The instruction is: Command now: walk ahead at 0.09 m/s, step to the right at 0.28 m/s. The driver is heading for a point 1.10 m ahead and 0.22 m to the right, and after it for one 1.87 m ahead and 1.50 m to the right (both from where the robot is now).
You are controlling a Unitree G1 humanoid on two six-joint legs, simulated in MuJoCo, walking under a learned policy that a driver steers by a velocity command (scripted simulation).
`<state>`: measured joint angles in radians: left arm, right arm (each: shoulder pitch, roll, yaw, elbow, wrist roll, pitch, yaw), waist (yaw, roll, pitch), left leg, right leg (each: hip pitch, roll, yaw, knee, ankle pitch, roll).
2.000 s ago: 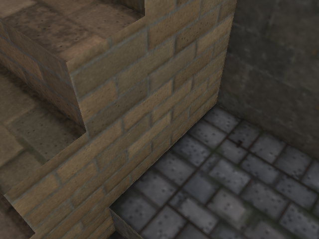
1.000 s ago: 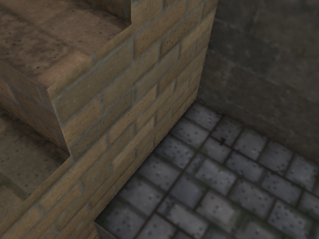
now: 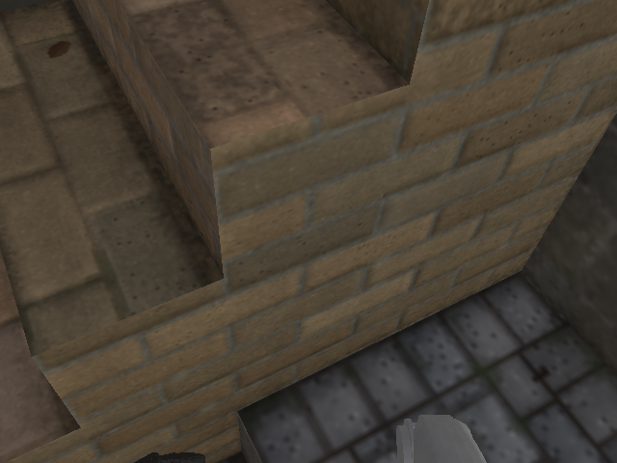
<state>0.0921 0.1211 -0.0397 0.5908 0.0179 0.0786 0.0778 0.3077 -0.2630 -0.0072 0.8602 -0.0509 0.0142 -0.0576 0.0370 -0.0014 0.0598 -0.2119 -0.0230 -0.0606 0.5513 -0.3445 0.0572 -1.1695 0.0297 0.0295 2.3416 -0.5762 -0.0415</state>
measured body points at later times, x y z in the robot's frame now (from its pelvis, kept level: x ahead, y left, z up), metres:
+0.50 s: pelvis +0.10 -0.17 +0.20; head +0.11 -0.17 +0.65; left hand +0.23 +0.06 +0.07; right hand +0.27 -0.46 +0.14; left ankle +0.23 -0.07 -0.39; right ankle +0.10 -0.18 -0.52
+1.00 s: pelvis +0.16 -0.37 +0.20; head +0.21 -0.40 +0.64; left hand +0.40 -0.19 +0.12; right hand +0.17 -0.69 +0.07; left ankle +0.18 -0.18 -0.42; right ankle +0.16 -0.54 -0.52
